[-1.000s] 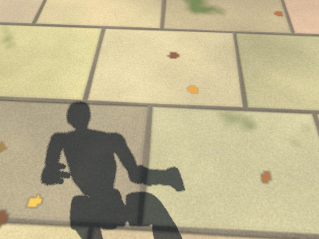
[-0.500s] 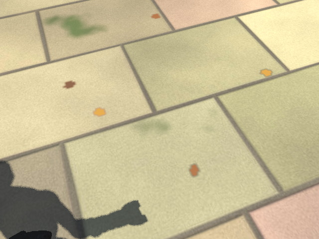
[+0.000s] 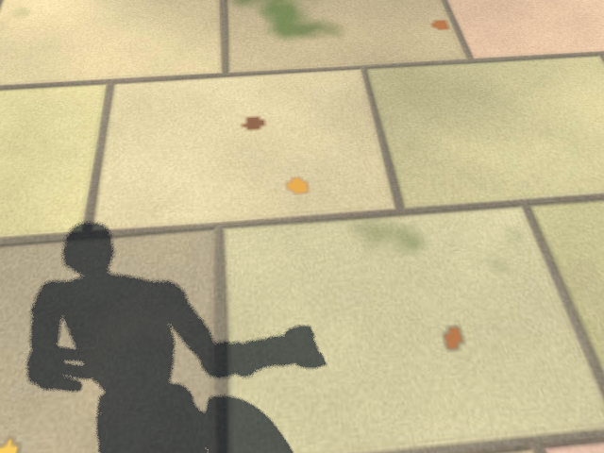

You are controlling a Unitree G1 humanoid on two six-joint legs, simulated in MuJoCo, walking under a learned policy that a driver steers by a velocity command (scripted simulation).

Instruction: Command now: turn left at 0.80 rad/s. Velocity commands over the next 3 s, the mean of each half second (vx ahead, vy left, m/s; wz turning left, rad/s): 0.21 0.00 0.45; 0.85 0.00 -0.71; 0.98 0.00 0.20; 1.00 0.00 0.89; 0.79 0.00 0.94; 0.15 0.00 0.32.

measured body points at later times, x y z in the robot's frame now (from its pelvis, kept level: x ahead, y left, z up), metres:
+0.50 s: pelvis +0.07 +0.07 +0.02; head +0.07 +0.08 +0.47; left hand +0.14 +0.37 -0.09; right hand +0.25 -0.17 -0.07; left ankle +0.01 +0.14 -0.73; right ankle +0.18 -0.08 -0.67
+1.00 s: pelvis +0.42 -0.03 +0.00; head +0.45 -0.04 +0.45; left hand +0.53 +0.25 -0.11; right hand +0.52 -0.31 -0.10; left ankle +0.44 +0.15 -0.64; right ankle +0.38 -0.08 -0.73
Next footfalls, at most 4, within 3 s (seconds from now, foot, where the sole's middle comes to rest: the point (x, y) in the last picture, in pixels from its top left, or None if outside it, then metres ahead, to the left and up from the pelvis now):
0.14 left None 0.05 0.15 -0.77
0.80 right None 0.42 -0.08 -0.77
1.26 left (338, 260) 0.92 -0.05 -0.77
1.68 right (411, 154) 1.31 -0.28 -0.77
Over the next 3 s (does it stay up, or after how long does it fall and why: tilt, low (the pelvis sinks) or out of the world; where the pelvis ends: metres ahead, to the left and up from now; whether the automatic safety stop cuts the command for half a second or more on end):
stays up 1.87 0.12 0.00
